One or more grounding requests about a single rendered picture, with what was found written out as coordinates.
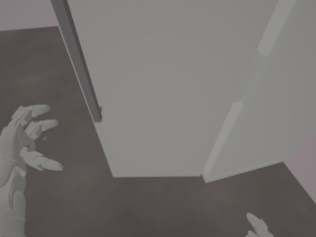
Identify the left robot forearm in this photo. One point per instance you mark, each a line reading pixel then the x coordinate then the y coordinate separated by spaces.
pixel 12 199

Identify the fridge door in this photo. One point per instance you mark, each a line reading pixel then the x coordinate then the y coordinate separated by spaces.
pixel 166 74

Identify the robot left hand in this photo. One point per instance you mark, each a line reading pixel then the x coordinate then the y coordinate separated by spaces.
pixel 14 138

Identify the robot right hand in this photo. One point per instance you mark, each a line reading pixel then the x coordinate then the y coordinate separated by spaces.
pixel 259 225

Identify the handle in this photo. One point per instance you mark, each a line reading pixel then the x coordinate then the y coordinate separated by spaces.
pixel 66 23

